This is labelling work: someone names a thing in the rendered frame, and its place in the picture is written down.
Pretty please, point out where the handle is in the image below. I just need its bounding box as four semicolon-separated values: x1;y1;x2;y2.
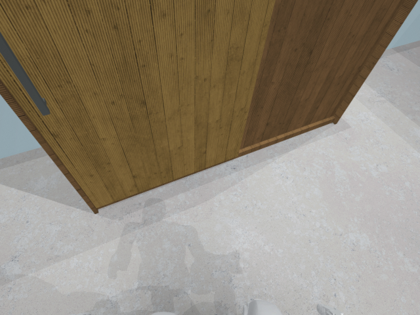
0;32;50;116

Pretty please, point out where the wardrobe door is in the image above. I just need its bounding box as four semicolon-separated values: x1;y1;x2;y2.
240;0;405;149
0;0;275;208

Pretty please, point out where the right robot thigh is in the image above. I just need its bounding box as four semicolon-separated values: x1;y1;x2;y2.
242;300;283;315

